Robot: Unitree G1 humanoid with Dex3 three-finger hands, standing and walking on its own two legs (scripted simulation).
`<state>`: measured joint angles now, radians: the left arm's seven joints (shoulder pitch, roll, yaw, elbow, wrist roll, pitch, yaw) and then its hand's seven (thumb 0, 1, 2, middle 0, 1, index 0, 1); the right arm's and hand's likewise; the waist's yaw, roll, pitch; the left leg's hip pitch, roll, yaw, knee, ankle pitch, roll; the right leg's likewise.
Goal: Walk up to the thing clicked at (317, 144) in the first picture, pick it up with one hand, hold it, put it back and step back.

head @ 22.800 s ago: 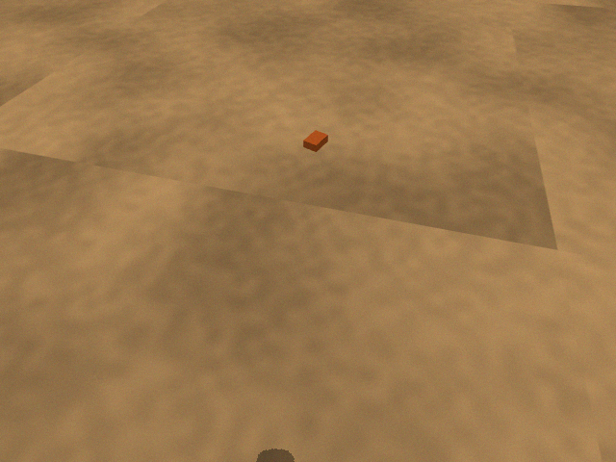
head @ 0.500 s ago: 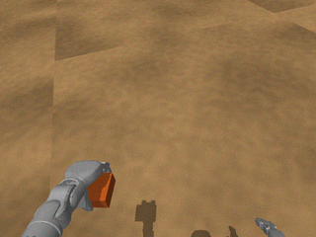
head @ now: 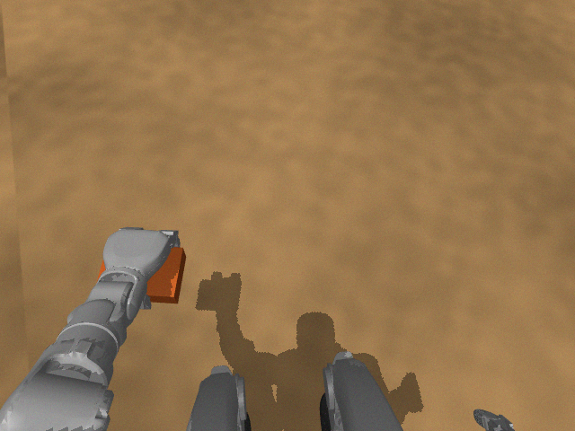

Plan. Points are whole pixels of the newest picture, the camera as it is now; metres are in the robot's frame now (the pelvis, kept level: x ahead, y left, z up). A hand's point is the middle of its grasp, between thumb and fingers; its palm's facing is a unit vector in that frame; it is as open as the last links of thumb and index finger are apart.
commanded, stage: crouch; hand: left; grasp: from above
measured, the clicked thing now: (143, 273) +0.40 +0.22 -0.13
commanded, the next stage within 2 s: lower in 1.36 s
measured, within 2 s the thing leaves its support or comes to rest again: neither
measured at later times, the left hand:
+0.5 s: hand (176, 295) +0.42 +0.22 -0.34, palm faces -0.47 +0.03 -0.88, open 10.9 cm
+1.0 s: hand (181, 295) +0.45 +0.22 -0.43, palm faces -0.48 +0.02 -0.88, open 10.9 cm
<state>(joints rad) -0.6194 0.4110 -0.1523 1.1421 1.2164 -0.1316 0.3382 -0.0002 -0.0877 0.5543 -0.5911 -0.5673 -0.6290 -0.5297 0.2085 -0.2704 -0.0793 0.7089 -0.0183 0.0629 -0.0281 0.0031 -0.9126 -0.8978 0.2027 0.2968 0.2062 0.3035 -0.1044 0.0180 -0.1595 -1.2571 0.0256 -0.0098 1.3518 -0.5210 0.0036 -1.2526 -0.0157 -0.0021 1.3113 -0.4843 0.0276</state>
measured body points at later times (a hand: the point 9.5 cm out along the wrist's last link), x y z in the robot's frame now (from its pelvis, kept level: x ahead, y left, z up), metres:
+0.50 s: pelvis -0.02 +0.00 -0.17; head +0.20 +0.03 +0.22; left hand +0.44 +0.21 -0.29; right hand +0.04 -0.28 -0.30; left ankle +0.05 +0.12 -0.60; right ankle +0.07 -0.14 -0.60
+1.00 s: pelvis -0.03 +0.00 -0.25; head +0.22 +0.04 +0.12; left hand +0.47 +0.22 -0.38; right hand +0.01 -0.28 -0.37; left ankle +0.05 +0.12 -0.60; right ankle +0.07 -0.14 -0.60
